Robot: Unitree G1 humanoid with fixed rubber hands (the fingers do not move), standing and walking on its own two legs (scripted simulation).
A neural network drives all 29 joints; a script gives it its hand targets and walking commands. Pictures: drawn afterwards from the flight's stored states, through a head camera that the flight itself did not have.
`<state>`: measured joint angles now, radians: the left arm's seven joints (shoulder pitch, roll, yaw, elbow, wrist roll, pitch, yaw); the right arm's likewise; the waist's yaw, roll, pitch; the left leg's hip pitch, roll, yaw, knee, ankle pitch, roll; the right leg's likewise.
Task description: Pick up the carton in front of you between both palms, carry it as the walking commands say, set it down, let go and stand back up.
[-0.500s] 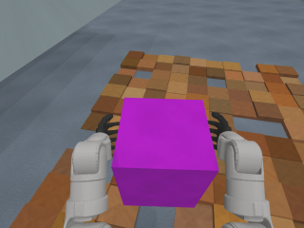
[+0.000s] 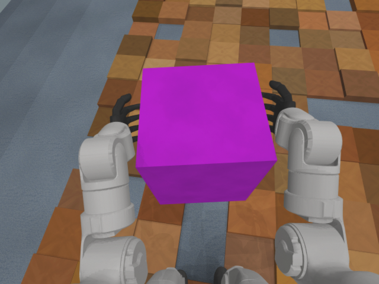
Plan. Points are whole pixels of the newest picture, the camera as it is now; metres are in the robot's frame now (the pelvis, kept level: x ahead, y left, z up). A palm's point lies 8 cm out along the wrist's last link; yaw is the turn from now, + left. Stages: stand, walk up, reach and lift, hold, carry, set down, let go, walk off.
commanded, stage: carry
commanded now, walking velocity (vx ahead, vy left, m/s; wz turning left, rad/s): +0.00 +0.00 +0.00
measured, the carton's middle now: (200, 143) +0.39 +0.01 +0.02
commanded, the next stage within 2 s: none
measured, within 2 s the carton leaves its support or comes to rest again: neither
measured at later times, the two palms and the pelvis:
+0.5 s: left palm (158, 22) +0.67 +0.10 +0.11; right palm (283, 23) +0.66 -0.20 +0.10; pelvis +0.28 -0.02 -0.07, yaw +1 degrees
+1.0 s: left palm (148, 32) +0.69 +0.13 +0.07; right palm (266, 28) +0.68 -0.17 +0.07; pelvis +0.33 -0.01 -0.05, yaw -1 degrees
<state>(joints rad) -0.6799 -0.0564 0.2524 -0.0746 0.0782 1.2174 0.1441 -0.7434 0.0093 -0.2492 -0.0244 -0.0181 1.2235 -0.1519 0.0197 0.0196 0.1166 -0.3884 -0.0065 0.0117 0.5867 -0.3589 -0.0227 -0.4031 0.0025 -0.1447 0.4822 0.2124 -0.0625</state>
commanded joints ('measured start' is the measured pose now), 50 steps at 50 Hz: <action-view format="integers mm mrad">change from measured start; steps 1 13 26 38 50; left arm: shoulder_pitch -825 -907 -923 -773 -629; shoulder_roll -999 -915 -973 -1080 -989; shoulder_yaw -750 -666 -407 -665 -688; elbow -300 -1 220 -12 82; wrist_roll -483 -516 -373 -454 -430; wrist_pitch -4 136 102 -19 -28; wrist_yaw -210 -263 -245 -281 -294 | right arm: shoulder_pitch -633 -712 -960 -622 -487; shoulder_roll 1037 878 1188 1202 1073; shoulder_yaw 685 608 530 698 718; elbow -217 -51 199 45 95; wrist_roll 342 312 461 342 317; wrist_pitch -7 111 104 -54 -60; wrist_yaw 191 222 266 205 244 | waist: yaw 26 -119 -5 12 -6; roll -126 114 -85 -159 -50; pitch -730 -612 -748 -836 -696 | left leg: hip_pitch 52 906 -110 -37 123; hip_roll -44 219 38 15 46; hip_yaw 48 -147 -74 -5 -28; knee -151 -19 414 116 -28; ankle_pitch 255 1257 -195 -63 166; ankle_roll -4 236 -3 -1 29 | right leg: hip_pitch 593 -508 560 733 491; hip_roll -159 1 -299 -260 -191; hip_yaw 162 115 325 298 214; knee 5 263 -31 32 -23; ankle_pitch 433 -468 498 800 376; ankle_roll -103 53 -155 -4 -11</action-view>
